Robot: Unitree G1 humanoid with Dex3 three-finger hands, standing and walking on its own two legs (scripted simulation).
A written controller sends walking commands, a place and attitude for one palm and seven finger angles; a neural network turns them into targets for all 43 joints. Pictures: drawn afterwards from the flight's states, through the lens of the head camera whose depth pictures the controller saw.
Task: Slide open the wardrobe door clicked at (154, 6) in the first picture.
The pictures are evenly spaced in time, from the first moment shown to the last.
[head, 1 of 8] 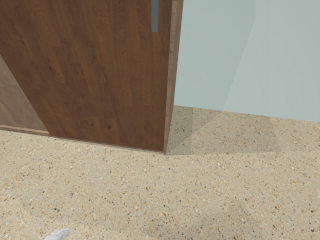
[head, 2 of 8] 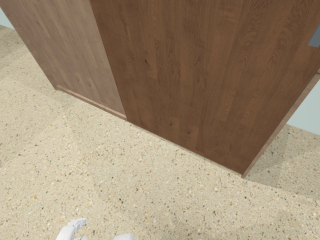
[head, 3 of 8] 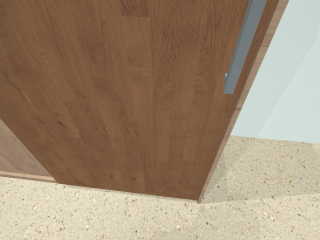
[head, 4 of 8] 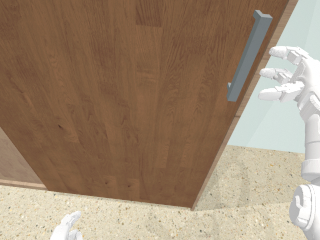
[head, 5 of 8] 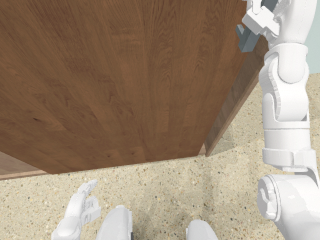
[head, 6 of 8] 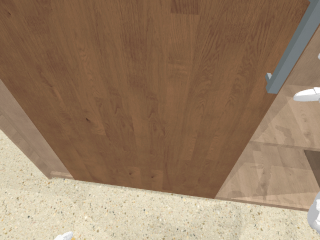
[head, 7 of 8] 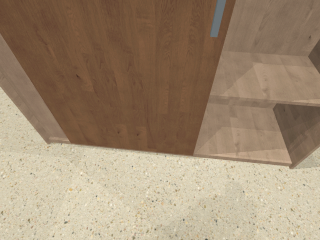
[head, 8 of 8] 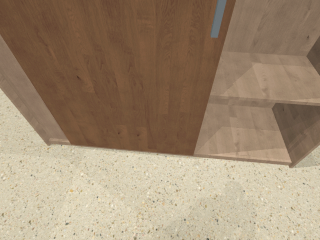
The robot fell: no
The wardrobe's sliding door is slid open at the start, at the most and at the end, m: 0.00 0.68 0.68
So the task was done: yes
